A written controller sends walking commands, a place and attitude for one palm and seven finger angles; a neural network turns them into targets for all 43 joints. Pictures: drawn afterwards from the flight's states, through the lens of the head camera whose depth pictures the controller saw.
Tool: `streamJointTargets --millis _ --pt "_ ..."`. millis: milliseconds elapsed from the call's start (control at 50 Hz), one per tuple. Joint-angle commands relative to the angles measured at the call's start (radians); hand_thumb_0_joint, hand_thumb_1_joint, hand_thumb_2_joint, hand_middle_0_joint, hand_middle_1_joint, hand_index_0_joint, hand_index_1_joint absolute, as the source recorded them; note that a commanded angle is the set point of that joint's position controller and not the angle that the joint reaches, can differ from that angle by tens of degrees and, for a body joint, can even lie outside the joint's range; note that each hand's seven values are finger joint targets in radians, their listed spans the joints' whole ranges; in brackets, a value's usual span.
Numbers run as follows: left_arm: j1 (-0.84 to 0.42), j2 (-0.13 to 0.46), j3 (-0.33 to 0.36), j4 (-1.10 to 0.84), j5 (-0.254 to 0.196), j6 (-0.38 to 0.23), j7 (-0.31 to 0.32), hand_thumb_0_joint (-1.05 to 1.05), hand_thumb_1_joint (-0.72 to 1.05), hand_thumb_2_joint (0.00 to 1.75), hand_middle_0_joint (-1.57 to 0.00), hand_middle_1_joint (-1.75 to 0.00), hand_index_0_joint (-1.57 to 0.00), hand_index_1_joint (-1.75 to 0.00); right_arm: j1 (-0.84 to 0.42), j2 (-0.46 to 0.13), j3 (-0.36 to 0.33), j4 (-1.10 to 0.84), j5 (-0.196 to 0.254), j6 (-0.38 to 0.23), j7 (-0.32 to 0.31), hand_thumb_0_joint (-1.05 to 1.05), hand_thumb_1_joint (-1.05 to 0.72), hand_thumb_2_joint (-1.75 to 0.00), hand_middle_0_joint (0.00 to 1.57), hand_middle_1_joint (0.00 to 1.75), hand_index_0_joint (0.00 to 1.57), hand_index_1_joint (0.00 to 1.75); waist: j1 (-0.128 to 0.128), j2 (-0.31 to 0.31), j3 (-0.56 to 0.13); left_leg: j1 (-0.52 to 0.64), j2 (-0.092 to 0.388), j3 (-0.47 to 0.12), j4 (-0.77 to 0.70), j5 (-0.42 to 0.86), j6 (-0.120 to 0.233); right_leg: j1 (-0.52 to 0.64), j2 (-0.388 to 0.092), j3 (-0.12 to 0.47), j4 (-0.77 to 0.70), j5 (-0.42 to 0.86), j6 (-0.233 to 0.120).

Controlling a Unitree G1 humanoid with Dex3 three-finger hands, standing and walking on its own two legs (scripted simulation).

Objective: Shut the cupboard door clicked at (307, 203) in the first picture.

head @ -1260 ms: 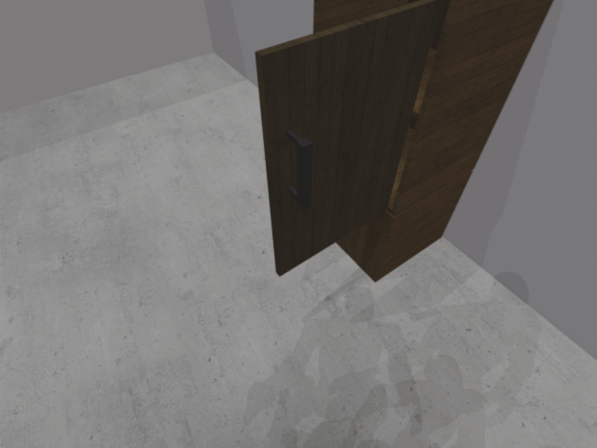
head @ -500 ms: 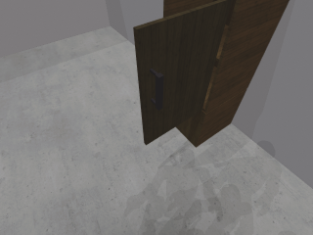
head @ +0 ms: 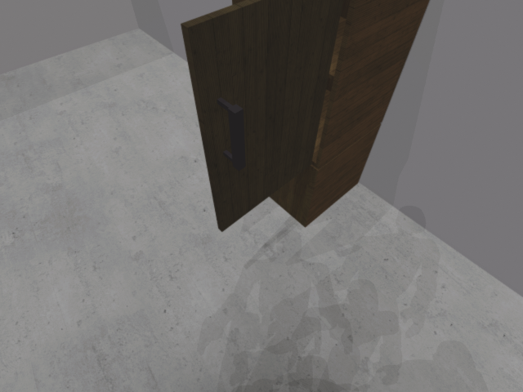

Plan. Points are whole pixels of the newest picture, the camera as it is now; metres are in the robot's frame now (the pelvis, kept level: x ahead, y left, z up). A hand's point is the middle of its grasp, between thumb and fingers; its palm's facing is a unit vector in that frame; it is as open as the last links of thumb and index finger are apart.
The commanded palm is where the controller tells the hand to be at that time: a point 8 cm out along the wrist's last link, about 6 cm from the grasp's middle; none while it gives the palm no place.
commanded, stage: walk to a spot facing it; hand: left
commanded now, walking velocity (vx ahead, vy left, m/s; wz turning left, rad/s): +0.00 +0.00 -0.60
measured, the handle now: (231, 135) +0.58 +0.11 +0.03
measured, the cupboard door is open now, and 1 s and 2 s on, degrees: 91 91 91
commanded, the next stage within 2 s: none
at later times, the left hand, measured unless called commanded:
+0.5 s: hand out of the picture +0.07 +0.18 -0.17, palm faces -0.19 -0.95 -0.25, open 7.4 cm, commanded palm none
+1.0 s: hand (213, 358) +0.20 +0.10 -0.16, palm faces -0.54 -0.79 -0.30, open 7.4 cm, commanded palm none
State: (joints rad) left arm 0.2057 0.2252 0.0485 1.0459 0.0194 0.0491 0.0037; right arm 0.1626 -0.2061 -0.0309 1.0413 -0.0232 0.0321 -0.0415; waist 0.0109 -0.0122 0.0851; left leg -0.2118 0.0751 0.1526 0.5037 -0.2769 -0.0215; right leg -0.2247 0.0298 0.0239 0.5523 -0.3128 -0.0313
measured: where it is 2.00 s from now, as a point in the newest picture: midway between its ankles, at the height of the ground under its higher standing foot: outside the picture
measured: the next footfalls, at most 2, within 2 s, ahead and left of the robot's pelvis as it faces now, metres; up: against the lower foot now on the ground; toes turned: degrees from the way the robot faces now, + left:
left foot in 0.56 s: +0.07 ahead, +0.12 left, +0.00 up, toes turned -20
right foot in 0.88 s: -0.03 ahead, -0.14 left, +0.00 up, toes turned -33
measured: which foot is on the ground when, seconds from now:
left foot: down 0.00-0.14, up 0.16-0.54, down 0.56-0.88, up 0.90-1.00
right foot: down 0.00-0.56, up 0.58-0.86, down 0.88-1.00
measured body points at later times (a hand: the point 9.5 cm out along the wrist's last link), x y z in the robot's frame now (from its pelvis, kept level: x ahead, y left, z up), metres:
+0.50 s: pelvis -0.01 -0.01 +0.00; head +0.05 -0.02 +0.45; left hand +0.08 +0.23 -0.15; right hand +0.06 -0.28 -0.13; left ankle +0.01 +0.14 -0.70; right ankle -0.02 -0.10 -0.74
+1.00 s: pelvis -0.01 -0.02 -0.01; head +0.04 -0.07 +0.43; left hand +0.22 +0.14 -0.14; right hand -0.12 -0.29 -0.16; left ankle +0.03 +0.13 -0.67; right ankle -0.07 -0.12 -0.74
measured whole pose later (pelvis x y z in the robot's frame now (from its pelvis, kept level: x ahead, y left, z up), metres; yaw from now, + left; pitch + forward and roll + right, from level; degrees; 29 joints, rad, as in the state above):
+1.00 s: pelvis -0.01 -0.02 -0.01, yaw -34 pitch +1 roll +0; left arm 0.14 0.25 0.06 0.88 0.02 0.03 0.00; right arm 0.18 -0.28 -0.05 0.92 -0.01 0.06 -0.03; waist -0.01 0.02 0.14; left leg -0.43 0.09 0.03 1.08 -0.53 -0.07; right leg -0.33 0.02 0.02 0.63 -0.32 -0.02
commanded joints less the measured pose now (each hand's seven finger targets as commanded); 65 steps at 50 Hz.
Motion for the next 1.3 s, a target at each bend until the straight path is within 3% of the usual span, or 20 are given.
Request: streamJointTargets --millis 0,80,100,120,160,260,480,500,540,560,640,820,840,860,900,980,1140,1180,1200,1280 --pt "-0.029 0.088 0.044 -0.131 0.003 0.004 -0.011 0.00 0.90 0.90 -0.20 -0.30 -0.20 -0.30 0.075 -0.210 -0.057 -0.064 -0.013 -0.025 -0.013 0.00 -0.90 -0.90 0.20 0.30 0.20 0.30 -0.027 0.237 -0.062 0.054 0.346 -0.270 -0.219 0.257 0.200 -0.172 -0.039 -0.027 0.352 -0.237 0.021" --pt "0.100 0.079 0.056 -0.111 0.003 -0.010 -0.021 0.00 0.90 0.90 -0.20 -0.30 -0.20 -0.30 -0.021 -0.206 -0.063 -0.107 -0.009 -0.023 -0.011 0.00 -0.90 -0.90 0.20 0.30 0.20 0.30 0.057 0.106 -0.103 -0.030 0.248 -0.092 0.010 0.292 0.103 0.032 -0.055 -0.064 0.049 -0.006 0.020" --pt "0.141 0.138 0.069 -0.100 0.011 -0.020 -0.014 0.00 0.90 0.90 -0.20 -0.30 -0.20 -0.30 -0.036 -0.175 -0.063 -0.123 0.004 -0.014 -0.007 0.00 -0.90 -0.90 0.20 0.30 0.20 0.30 0.074 -0.065 -0.078 -0.135 0.136 -0.022 0.190 0.079 0.031 0.086 -0.132 0.079 -0.154 0.196 -0.007" --pt "0.146 0.252 0.092 -0.106 0.019 -0.031 0.003 0.00 0.90 0.90 -0.20 -0.30 -0.20 -0.30 -0.038 -0.095 -0.051 -0.164 0.010 -0.009 0.004 0.00 -0.90 -0.90 0.20 0.30 0.20 0.30 0.073 -0.378 -0.060 -0.349 -0.029 0.025 0.446 -0.310 -0.034 0.136 -0.382 0.441 -0.278 0.426 -0.105" --pt "0.098 0.221 0.086 -0.127 0.008 -0.025 0.015 0.00 0.90 0.90 -0.20 -0.30 -0.20 -0.30 -0.086 -0.115 -0.061 -0.159 0.010 0.008 0.005 0.00 -0.90 -0.90 0.20 0.30 0.20 0.30 0.054 -0.194 -0.020 -0.375 -0.013 -0.173 0.668 -0.274 -0.019 0.016 -0.346 0.471 -0.273 0.261 -0.193" --pt "0.065 0.162 0.071 -0.150 0.005 -0.040 0.025 0.00 0.90 0.90 -0.20 -0.30 -0.20 -0.30 -0.053 -0.079 -0.048 -0.148 0.010 0.002 0.007 0.00 -0.90 -0.90 0.20 0.30 0.20 0.30 0.016 -0.076 -0.133 -0.324 -0.018 -0.170 0.580 -0.138 -0.042 0.123 -0.243 0.328 -0.179 0.502 -0.159" --pt "0.031 0.184 0.082 -0.173 0.006 -0.023 0.017 0.00 0.90 0.90 -0.20 -0.30 -0.20 -0.30 -0.020 -0.087 -0.041 -0.181 0.029 -0.022 -0.008 0.00 -0.90 -0.90 0.20 0.30 0.20 0.30 -0.017 -0.107 -0.158 -0.060 -0.072 -0.183 0.067 -0.056 -0.020 0.030 -0.177 0.430 -0.099 0.531 -0.124" --pt "0.001 0.168 0.076 -0.183 0.000 -0.021 0.016 0.00 0.90 0.90 -0.20 -0.30 -0.20 -0.30 0.036 -0.106 -0.043 -0.165 0.027 -0.030 -0.012 0.00 -0.90 -0.90 0.20 0.30 0.20 0.30 -0.047 -0.068 -0.168 0.104 -0.040 -0.187 -0.079 0.039 -0.010 -0.088 -0.132 0.390 -0.056 0.429 -0.075" --pt "0.002 0.095 0.056 -0.232 -0.009 -0.019 -0.007 0.00 0.90 0.90 -0.20 -0.30 -0.20 -0.30 0.076 -0.265 -0.066 -0.183 -0.001 -0.040 -0.020 0.00 -0.90 -0.90 0.20 0.30 0.20 0.30 -0.046 0.348 -0.145 0.237 0.412 -0.603 -0.251 0.239 0.184 -0.389 0.061 0.062 0.325 -0.317 0.059" --pt "-0.030 0.128 0.066 -0.258 0.002 -0.024 -0.018 0.00 0.90 0.90 -0.20 -0.30 -0.20 -0.30 0.058 -0.274 -0.065 -0.208 -0.009 -0.034 -0.024 0.00 -0.90 -0.90 0.20 0.30 0.20 0.30 -0.045 0.193 -0.092 0.057 0.457 -0.592 -0.230 0.237 0.258 -0.354 -0.003 0.046 0.501 -0.312 0.075" --pt "-0.033 0.092 0.063 -0.219 0.002 -0.006 -0.036 0.00 0.90 0.90 -0.20 -0.30 -0.20 -0.30 0.010 -0.182 -0.038 -0.222 -0.014 -0.043 -0.018 0.00 -0.90 -0.90 0.20 0.30 0.20 0.30 0.002 0.210 -0.094 0.091 0.228 -0.251 -0.119 0.614 0.159 -0.363 -0.031 -0.004 0.640 -0.167 0.095" --pt "-0.005 0.111 0.051 -0.222 -0.002 -0.020 -0.048 0.00 0.90 0.90 -0.20 -0.30 -0.20 -0.30 0.051 -0.240 -0.065 -0.208 -0.006 -0.026 0.006 0.00 -0.90 -0.90 0.20 0.30 0.20 0.30 0.016 0.190 -0.121 0.004 0.213 -0.094 0.064 0.431 0.063 0.039 -0.017 -0.127 -0.016 0.074 0.042" --pt "0.077 0.182 0.065 -0.198 0.004 -0.032 -0.038 0.00 0.90 0.90 -0.20 -0.30 -0.20 -0.30 0.047 -0.206 -0.064 -0.220 0.005 -0.025 0.012 0.00 -0.90 -0.90 0.20 0.30 0.20 0.30 0.052 0.019 -0.173 -0.128 0.154 -0.029 0.248 0.254 0.004 0.230 -0.128 0.011 -0.121 0.334 -0.001" --pt "0.137 0.307 0.091 -0.182 0.011 -0.041 -0.018 0.00 0.90 0.90 -0.20 -0.30 -0.20 -0.30 0.007 -0.113 -0.039 -0.274 0.015 -0.025 0.017 0.00 -0.90 -0.90 0.20 0.30 0.20 0.30 0.083 -0.355 -0.184 -0.395 -0.014 0.025 0.520 -0.344 -0.054 0.340 -0.415 0.405 -0.175 0.737 -0.130" --pt "0.110 0.287 0.091 -0.190 0.003 -0.031 0.006 0.00 0.90 0.90 -0.20 -0.30 -0.20 -0.30 -0.043 -0.136 -0.039 -0.275 0.018 -0.014 0.004 0.00 -0.90 -0.90 0.20 0.30 0.20 0.30 0.076 -0.261 -0.153 -0.437 0.017 -0.166 0.690 -0.347 -0.041 0.223 -0.375 0.419 -0.157 0.631 -0.224" --pt "0.003 0.216 0.067 -0.225 0.005 -0.030 0.018 0.00 0.90 0.90 -0.20 -0.30 -0.20 -0.30 -0.016 -0.113 -0.033 -0.224 0.016 -0.005 0.012 0.00 -0.90 -0.90 0.20 0.30 0.20 0.30 0.012 -0.127 -0.155 -0.303 0.007 -0.139 0.566 -0.203 -0.059 0.095 -0.268 0.274 -0.130 0.606 -0.171" --pt "-0.090 0.199 0.063 -0.244 0.001 -0.011 0.002 0.00 0.90 0.90 -0.20 -0.30 -0.20 -0.30 0.135 -0.127 -0.041 -0.185 0.019 -0.023 0.006 0.00 -0.90 -0.90 0.20 0.30 0.20 0.30 -0.069 -0.102 -0.128 0.078 -0.042 -0.125 -0.003 0.009 -0.026 -0.184 -0.154 0.316 -0.097 0.180 -0.069" --pt "-0.074 0.094 0.041 -0.288 -0.012 -0.005 -0.018 0.00 0.90 0.90 -0.20 -0.30 -0.20 -0.30 0.201 -0.300 -0.067 -0.191 -0.015 -0.042 -0.005 0.00 -0.90 -0.90 0.20 0.30 0.20 0.30 -0.085 0.372 -0.122 0.163 0.397 -0.627 -0.313 -0.215 0.152 -0.426 0.067 0.020 0.326 -0.317 0.048" --pt "-0.120 0.132 0.054 -0.307 -0.002 -0.015 -0.032 0.00 0.90 0.90 -0.20 -0.30 -0.20 -0.30 0.185 -0.312 -0.066 -0.205 -0.017 -0.045 -0.006 0.00 -0.90 -0.90 0.20 0.30 0.20 0.30 -0.087 0.240 -0.100 0.046 0.460 -0.682 -0.343 -0.279 0.225 -0.405 -0.021 0.047 0.485 -0.285 0.051" --pt "-0.142 0.081 0.050 -0.264 0.010 -0.021 -0.067 0.00 0.90 0.90 -0.20 -0.30 -0.20 -0.30 0.118 -0.206 -0.040 -0.200 -0.018 -0.064 0.001 0.00 -0.90 -0.90 0.20 0.30 0.20 0.30 -0.034 0.190 -0.056 0.080 0.257 -0.290 -0.271 -0.039 0.128 -0.420 -0.079 -0.037 0.537 -0.099 0.071"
